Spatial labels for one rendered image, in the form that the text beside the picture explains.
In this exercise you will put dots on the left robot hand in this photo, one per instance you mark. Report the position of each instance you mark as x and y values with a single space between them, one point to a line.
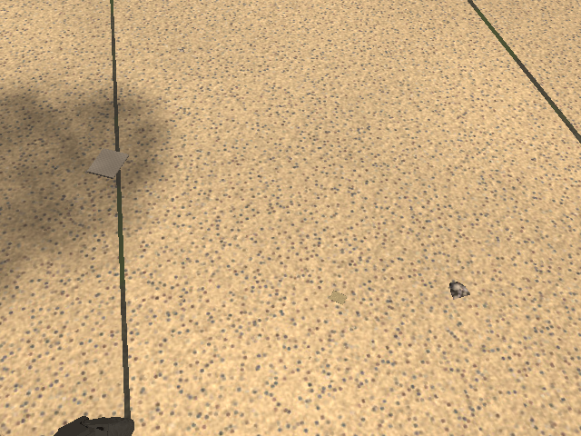
114 426

